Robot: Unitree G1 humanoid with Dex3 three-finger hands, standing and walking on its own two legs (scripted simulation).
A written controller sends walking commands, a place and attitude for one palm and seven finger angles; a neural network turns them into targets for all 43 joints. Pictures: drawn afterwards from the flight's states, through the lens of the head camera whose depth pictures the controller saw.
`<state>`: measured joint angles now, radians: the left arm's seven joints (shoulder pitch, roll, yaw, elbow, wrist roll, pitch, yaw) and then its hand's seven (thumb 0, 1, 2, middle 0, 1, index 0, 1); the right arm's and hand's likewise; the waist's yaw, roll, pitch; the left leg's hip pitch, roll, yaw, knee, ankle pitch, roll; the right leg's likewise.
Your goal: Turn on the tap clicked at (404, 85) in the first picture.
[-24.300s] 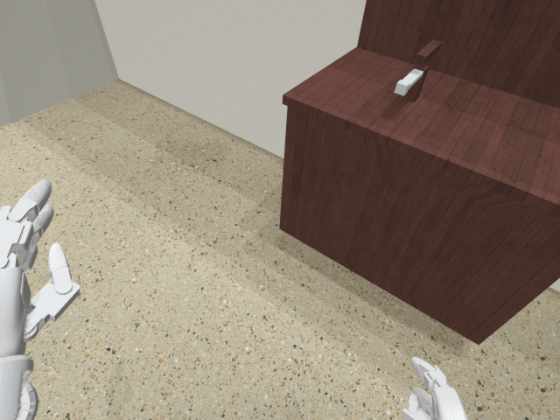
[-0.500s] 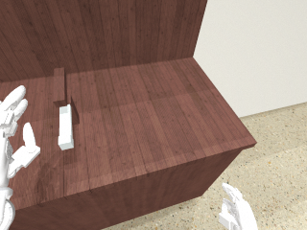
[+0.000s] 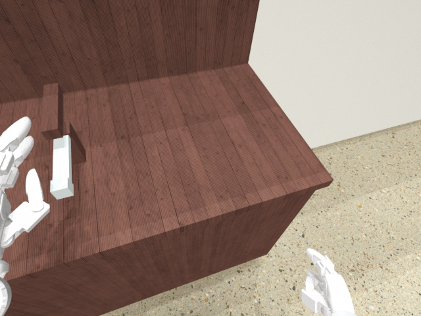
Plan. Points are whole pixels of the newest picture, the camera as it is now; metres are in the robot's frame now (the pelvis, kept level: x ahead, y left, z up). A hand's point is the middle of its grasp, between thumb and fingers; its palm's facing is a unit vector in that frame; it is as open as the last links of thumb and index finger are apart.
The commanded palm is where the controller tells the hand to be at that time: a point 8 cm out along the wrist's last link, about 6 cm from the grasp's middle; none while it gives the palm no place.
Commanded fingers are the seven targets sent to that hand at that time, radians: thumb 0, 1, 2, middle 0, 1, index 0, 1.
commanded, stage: shuffle to correct the standing spot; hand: left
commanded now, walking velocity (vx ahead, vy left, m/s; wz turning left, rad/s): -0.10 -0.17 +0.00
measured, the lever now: (62, 188) +0.30 +0.30 +0.06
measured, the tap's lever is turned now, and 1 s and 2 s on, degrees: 0 0 0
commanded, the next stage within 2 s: come to a stop and stand still in 0.20 s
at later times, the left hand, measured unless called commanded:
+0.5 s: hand (67, 234) +0.19 +0.20 +0.16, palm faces +0.31 -0.84 -0.44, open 7.4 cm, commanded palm +0.14 +0.24 +0.18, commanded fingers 0.00 0.90 0.90 -0.20 -0.30 -0.20 -0.30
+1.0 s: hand out of the picture +0.18 +0.29 +0.14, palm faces +0.39 -0.84 -0.38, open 7.4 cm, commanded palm +0.11 +0.31 +0.18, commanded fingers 0.00 0.90 0.90 -0.20 -0.30 -0.20 -0.30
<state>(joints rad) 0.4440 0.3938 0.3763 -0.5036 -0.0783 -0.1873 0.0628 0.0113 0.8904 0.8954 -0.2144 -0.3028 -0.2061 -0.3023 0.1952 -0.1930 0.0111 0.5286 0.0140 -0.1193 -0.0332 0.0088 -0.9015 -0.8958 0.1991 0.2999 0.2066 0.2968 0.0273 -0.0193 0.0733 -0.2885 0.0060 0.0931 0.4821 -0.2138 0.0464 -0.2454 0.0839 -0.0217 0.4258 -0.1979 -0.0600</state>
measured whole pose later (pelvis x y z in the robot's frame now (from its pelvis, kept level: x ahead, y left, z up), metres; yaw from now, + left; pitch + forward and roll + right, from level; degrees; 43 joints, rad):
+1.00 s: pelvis -0.03 +0.02 -0.01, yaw +3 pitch +1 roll +0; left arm 0.39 0.44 0.34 -0.40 -0.10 -0.26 0.11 0.01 0.89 0.89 -0.22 -0.30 -0.21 -0.30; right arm 0.25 -0.26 0.02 0.59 0.03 -0.17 0.05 0.01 -0.90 -0.90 0.20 0.30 0.20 0.30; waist 0.05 -0.05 0.08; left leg -0.23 -0.10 -0.02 0.52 -0.31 0.08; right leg -0.33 0.01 -0.05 0.51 -0.20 -0.02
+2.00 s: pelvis -0.06 +0.01 +0.00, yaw +5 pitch -1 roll +0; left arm 0.43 0.40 0.32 -0.40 -0.14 -0.24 0.11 0.01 0.89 0.90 -0.21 -0.30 -0.21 -0.30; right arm 0.22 -0.22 0.01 0.61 0.05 -0.18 0.02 0.01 -0.90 -0.90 0.20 0.30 0.20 0.30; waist 0.03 -0.02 0.05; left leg -0.21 -0.09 -0.06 0.47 -0.24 0.06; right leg -0.28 0.01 -0.09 0.40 -0.11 -0.04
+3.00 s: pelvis -0.04 +0.04 +0.00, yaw +0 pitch -2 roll -1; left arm 0.36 0.35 0.34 -0.44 -0.04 -0.23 0.09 0.01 0.89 0.90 -0.21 -0.30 -0.20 -0.30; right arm 0.19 -0.17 0.04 0.54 0.01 -0.12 0.00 0.01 -0.90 -0.90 0.20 0.30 0.21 0.30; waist 0.05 -0.05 0.06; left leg -0.14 -0.09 0.03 0.47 -0.30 0.09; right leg -0.25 0.02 0.00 0.44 -0.16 0.00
